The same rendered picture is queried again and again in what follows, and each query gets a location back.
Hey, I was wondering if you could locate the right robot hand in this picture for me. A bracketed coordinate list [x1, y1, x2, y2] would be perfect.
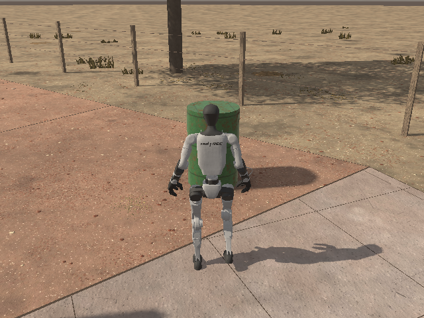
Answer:
[236, 180, 251, 193]

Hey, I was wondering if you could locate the left robot hand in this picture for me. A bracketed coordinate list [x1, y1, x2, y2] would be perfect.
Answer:
[168, 181, 183, 196]

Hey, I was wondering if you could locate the robot left shin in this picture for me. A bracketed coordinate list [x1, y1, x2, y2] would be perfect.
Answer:
[191, 219, 201, 261]

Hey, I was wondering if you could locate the robot left forearm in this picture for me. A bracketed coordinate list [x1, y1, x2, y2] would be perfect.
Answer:
[170, 159, 184, 184]

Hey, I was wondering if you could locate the robot right forearm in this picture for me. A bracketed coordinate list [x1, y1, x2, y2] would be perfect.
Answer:
[237, 159, 250, 182]

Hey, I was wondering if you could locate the right robot upper arm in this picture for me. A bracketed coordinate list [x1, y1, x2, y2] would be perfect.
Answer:
[225, 133, 244, 169]

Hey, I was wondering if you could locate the robot shin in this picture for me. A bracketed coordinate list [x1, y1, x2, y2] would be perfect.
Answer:
[223, 209, 233, 255]
[191, 219, 201, 261]

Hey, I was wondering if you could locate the robot right shin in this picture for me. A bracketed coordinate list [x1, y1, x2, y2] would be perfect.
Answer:
[223, 209, 233, 255]

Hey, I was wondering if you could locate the left robot upper arm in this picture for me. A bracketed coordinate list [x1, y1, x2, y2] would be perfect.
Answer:
[178, 133, 198, 170]

